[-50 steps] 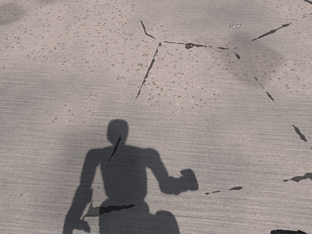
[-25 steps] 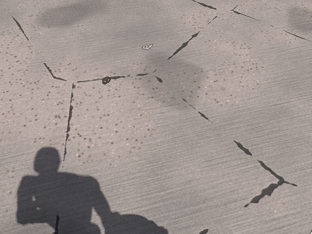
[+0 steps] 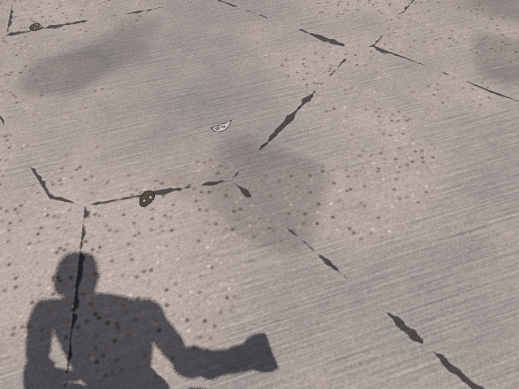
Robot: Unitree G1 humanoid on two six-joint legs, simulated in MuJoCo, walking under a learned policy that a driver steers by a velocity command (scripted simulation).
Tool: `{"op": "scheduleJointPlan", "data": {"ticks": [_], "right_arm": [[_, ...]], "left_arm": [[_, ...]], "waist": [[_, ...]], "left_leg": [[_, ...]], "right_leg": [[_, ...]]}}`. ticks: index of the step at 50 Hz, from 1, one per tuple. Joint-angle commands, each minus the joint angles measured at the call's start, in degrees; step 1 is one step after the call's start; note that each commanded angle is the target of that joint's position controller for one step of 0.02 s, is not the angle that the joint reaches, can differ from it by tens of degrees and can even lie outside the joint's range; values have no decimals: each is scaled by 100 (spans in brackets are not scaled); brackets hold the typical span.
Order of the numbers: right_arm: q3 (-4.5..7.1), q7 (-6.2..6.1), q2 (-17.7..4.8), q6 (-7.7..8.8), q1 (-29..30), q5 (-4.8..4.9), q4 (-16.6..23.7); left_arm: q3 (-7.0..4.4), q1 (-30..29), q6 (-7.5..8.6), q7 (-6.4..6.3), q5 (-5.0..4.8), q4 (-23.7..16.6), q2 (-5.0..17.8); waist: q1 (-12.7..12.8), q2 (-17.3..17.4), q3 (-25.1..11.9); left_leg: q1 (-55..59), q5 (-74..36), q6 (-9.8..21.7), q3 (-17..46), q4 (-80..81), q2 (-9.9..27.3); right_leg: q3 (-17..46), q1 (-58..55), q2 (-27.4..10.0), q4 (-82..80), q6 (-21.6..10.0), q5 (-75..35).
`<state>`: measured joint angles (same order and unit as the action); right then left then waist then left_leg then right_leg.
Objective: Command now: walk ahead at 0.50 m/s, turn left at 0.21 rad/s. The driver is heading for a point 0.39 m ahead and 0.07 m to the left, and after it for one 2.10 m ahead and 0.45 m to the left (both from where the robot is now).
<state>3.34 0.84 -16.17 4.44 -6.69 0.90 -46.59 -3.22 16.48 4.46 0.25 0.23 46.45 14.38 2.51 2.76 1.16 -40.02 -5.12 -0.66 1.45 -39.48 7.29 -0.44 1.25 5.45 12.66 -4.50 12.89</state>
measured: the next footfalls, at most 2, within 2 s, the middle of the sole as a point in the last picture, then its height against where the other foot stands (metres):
left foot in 0.18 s outside the picture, level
right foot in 0.62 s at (300, 380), level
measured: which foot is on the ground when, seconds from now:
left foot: up 0.00-0.16, down 0.18-1.00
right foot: down 0.00-0.20, up 0.22-0.60, down 0.62-1.00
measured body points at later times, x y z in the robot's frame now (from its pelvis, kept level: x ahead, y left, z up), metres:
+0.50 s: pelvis +0.27 +0.07 +0.00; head +0.31 +0.09 +0.45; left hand +0.38 +0.36 -0.11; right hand +0.43 -0.18 -0.11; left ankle +0.25 +0.14 -0.75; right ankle +0.45 -0.07 -0.69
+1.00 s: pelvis +0.38 +0.06 -0.02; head +0.40 +0.07 +0.43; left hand +0.47 +0.34 -0.13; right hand +0.52 -0.17 -0.15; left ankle +0.29 +0.17 -0.75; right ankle +0.47 -0.03 -0.75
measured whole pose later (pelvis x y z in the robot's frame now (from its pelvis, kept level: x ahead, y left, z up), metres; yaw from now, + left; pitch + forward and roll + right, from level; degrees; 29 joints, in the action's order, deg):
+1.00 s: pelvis +0.38 +0.06 -0.02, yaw +16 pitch +0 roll +0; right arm 1.9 -1.2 -13.9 -0.5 -14.8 -0.7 -49.9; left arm -2.0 7.7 1.5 -0.4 0.4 44.9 12.6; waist -0.6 -0.2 0.7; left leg -9.8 22.6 -0.1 3.0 -32.0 -0.7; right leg 0.2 20.6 0.8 31.9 -0.5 11.7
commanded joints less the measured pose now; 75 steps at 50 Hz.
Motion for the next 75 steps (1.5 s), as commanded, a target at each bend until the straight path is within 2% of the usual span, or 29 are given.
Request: {"op": "scheduleJointPlan", "data": {"ticks": [1, 4, 6, 8, 9, 10, 11, 12, 13, 14, 15, 18, 22, 27, 30, 31, 32, 33, 34, 35, 37, 39, 40, 41, 43, 46, 48, 57, 75], "right_arm": [[15, 92, -324, 94, 747, 59, 531], [4, 227, -334, 118, 909, 56, 701], [51, 287, -441, 114, 645, 26, 721], [241, 263, -793, 65, -352, -5, 533], [387, 201, -1100, 40, -1206, -7, 373], [545, 132, -1707, 18, -1825, -24, 340], [439, 148, -1428, 35, -1922, 48, 324], [345, 115, -1098, 16, -1702, 2, 386], [296, 82, -954, 3, -1257, -34, 521], [254, 75, -860, -15, -866, -48, 640], [221, 55, -775, -31, -649, -80, 732], [208, -1, -796, -48, -406, -127, 806], [224, -112, -874, -140, -521, -42, 682], [144, -165, -758, -290, -747, -77, 491], [76, -161, -636, -308, -598, -59, 441], [43, -154, -543, -277, -729, -100, 422], [2, -133, -402, -202, -1132, -234, 439], [-59, -150, -241, -176, -1659, -186, 282], [-49, -149, -411, -224, -1491, -175, 269], [-2, -156, -520, -331, -1176, -133, 337], [12, -186, -434, -580, -1042, -111, 284], [-7, -178, -344, -691, -1108, -160, 136], [5, -177, -482, -719, -973, -216, 159], [44, -173, -640, -713, -979, -189, 101], [-22, -180, -390, -606, -809, -189, 97], [-3, -216, -425, -424, -853, -188, 3], [-5, -225, -402, -392, -922, -154, -71], [-16, -262, -347, -424, -1031, -131, -327], [-76, -288, -171, -345, -1166, -131, -938]], "left_arm": [[-246, 230, 62, -33, 0, -94, 964], [-268, 308, -37, -67, -21, 22, 991], [-297, 146, -103, -126, -36, -13, 1100], [-313, -45, -200, -205, -40, -88, 1222], [-276, -79, -206, -253, -29, -159, 1181], [-93, 509, -73, -196, 105, -367, 647], [24, 475, 134, -80, 86, -382, 478], [-84, -107, 290, 18, -160, -516, 920], [-72, -504, 361, 37, -215, -666, 961], [-94, -626, 362, -1, -86, -685, 955], [-158, -572, 294, -52, 37, -701, 1034], [-115, -83, 40, -128, 43, -630, 762], [-26, -396, -51, -177, 60, -683, 545], [-61, -1026, 4, -45, 28, -841, 655], [-122, -784, 90, -1, 119, -783, 721], [-149, -665, 130, -23, 180, -763, 851], [-184, -641, 139, -66, 255, -840, 1151], [-119, -492, 56, -99, 259, -779, 844], [-19, -375, -35, -99, 139, -711, 447], [36, -399, -108, -81, 83, -658, 353], [4, -813, -223, -46, 74, -695, 592], [-30, -1285, -294, -32, 57, -786, 691], [-32, -1121, -299, -20, 56, -733, 668], [-44, -1051, -284, -2, 72, -754, 678], [-15, -1164, -221, -14, 85, -714, 534], [-24, -1023, -185, -81, 23, -595, 454], [-38, -997, -206, -90, 6, -526, 440], [-92, -1094, -363, -111, -3, -154, 439], [-103, -1132, -464, -229, -24, 797, 451]], "waist": [[254, -566, 253], [253, -554, 323], [35, -715, 71], [-534, -828, -603], [-966, -607, -1078], [-791, 630, -1911], [-786, 1041, -2494], [-965, 609, -1829], [-839, 152, -1140], [-590, -325, -659], [-371, -404, -482], [-36, -87, -488], [-196, 165, -813], [-512, 253, -720], [-262, 229, -630], [-252, 38, -712], [-531, -564, -1048], [-551, -1237, -1591], [-375, -1401, -1724], [-312, -1308, -1508], [-463, -1050, -1113], [-658, -986, -703], [-491, -802, -520], [-299, -371, -304], [-298, -321, -195], [-283, -230, -538], [-284, -197, -624], [-303, -247, -268], [-271, -245, 21]], "left_leg": [[123, -365, 133, -83, 498, -183], [-173, 245, 341, -125, 755, -348], [282, 817, 528, -381, 780, -606], [1654, 1130, 773, -714, 825, -1051], [3163, 786, 1026, -250, 947, -875], [5513, 948, 1990, 2226, 859, 575], [6500, 1825, 2566, 4603, 1921, 1229], [6116, 1863, 2199, 3932, 2082, 1050], [5206, 1036, 1968, 3111, 2071, 872], [4206, -237, 1856, 2485, 2070, 692], [3485, -1220, 1797, 2034, 2096, 540], [2499, -2541, 1742, 1209, 2230, 231], [2424, -2550, 1384, 554, 2103, -150], [3028, -1497, 1206, 926, 1782, 68], [3170, -1088, 997, 1191, 1171, 64], [3004, -659, 759, 1127, 870, -214], [2471, 522, 504, 935, 385, -652], [1938, 2074, 155, 698, -186, -900], [1888, 3292, -32, 541, -382, -820], [1799, 3729, -104, 483, -466, -746], [2086, 3277, -140, 388, 26, -613], [2958, 1991, 0, 282, 1238, -607], [2935, 1879, 121, 422, 1387, -511], [2364, 2533, 332, 524, 1356, -472], [2001, 2715, 382, 532, 1495, -448], [2279, 1621, 210, 439, 1339, -477], [2380, 1297, 179, 413, 1268, -489], [2352, 1445, 197, 410, 1390, -492], [2341, 1939, 184, 258, 1741, -573]], "right_leg": [[220, 24, -1661, -484, -649, -1680], [68, -734, -1919, -118, -540, -2443], [-120, -969, -1945, 455, -392, -4123], [-386, -878, -1765, 1914, -178, -5852], [-532, 36, -1577, 3257, 36, -5174], [-553, 2349, -771, 5550, 426, -1992], [379, 3833, 17, 6644, 523, 1966], [815, 4417, -388, 6908, 402, 1734], [707, 4428, -642, 6584, 352, 1303], [596, 4137, -819, 6135, 409, 1114], [552, 3674, -957, 5793, 487, 1051], [327, 3023, -981, 4966, 725, 755], [172, 2561, -789, 3392, 848, -759], [312, 2497, -692, 2240, 700, -1332], [262, 1996, -630, 1317, 402, -1508], [507, 1387, -893, 1068, 229, -2961], [1080, 429, -1592, 1495, -146, -5033], [1701, -373, -2216, 1749, -932, -5622], [2139, -285, -2466, 1559, -1198, -5169], [2279, -41, -2434, 1373, -1155, -4310], [2105, 735, -2198, 1047, -802, -2576], [1332, 1706, -1535, 968, -202, -924], [1031, 1897, -1259, 995, 43, -27], [661, 1667, -945, 1042, 206, 515], [589, 1206, -883, 1297, 255, -53], [560, 799, -933, 1709, 68, -1737], [523, 698, -916, 1811, 24, -2043], [487, 714, -826, 1751, 108, -1730], [475, 642, -750, 1449, 203, -1070]]}}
